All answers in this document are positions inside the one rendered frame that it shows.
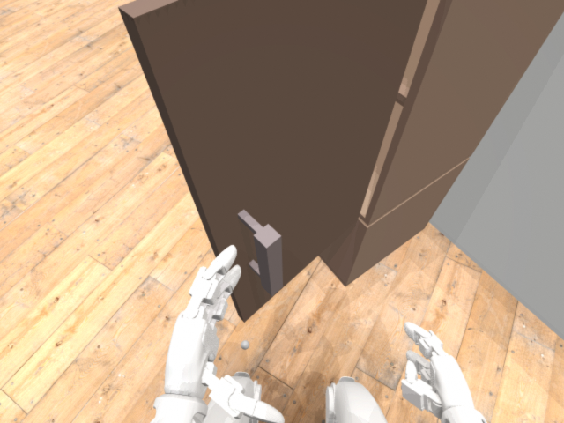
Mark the robot thigh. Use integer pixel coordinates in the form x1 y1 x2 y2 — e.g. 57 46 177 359
203 376 262 423
326 382 388 423

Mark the robot left forearm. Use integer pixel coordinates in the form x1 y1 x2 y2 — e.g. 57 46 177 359
150 394 208 423

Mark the handle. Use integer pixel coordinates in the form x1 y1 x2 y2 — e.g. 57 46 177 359
238 210 283 297

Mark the left robot hand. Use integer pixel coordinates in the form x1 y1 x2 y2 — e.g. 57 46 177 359
164 245 285 423

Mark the cupboard door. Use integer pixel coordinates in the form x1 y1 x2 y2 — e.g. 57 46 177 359
118 0 427 322

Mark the right robot hand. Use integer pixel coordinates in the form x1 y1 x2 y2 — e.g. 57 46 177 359
401 322 475 420

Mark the left robot thigh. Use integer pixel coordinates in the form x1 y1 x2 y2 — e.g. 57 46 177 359
203 376 262 423

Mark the right robot thigh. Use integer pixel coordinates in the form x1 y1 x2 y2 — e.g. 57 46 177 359
326 382 388 423

